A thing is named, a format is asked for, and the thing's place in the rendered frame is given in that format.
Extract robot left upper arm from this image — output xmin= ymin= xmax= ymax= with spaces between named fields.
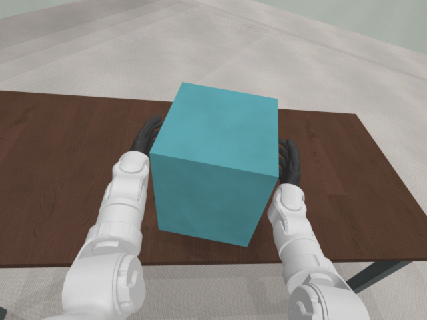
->
xmin=42 ymin=252 xmax=146 ymax=320

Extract robot left hand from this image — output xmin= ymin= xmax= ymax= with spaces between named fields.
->
xmin=129 ymin=115 xmax=164 ymax=158

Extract carton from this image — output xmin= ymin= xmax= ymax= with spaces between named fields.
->
xmin=149 ymin=82 xmax=279 ymax=247

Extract right robot forearm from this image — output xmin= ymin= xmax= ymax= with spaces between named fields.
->
xmin=267 ymin=183 xmax=370 ymax=318

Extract table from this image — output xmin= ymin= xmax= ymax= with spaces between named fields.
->
xmin=0 ymin=91 xmax=427 ymax=320

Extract left robot forearm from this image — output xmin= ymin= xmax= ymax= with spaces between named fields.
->
xmin=62 ymin=151 xmax=149 ymax=310

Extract robot right hand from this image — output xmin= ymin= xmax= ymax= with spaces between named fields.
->
xmin=278 ymin=138 xmax=301 ymax=188

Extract robot right upper arm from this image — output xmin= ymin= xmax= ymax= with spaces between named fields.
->
xmin=288 ymin=283 xmax=370 ymax=320

